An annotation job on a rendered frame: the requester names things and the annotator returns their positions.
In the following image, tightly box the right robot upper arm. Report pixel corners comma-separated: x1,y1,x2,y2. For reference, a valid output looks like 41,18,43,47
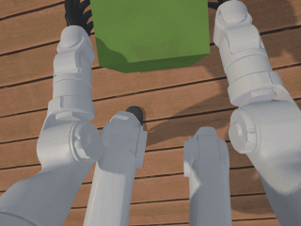
228,100,301,226

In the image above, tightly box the left robot hand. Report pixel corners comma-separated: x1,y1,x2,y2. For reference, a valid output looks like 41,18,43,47
64,0,94,37

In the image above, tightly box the left robot upper arm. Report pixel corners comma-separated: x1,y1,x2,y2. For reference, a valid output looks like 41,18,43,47
0,120,104,226

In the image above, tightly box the carton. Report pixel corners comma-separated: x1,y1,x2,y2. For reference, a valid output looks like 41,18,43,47
89,0,211,73

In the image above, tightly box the right robot forearm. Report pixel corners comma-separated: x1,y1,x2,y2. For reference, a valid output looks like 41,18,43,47
213,0,301,111

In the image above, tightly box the left robot forearm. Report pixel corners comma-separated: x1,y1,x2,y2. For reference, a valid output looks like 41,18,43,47
40,25,95,134

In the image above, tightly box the right robot hand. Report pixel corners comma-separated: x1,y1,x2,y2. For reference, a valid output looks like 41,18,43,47
208,0,239,10

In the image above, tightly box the robot left foot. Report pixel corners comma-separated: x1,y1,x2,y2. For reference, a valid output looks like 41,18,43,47
126,105,144,126

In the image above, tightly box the robot right thigh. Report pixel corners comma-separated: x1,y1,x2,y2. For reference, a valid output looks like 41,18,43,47
183,135,232,226

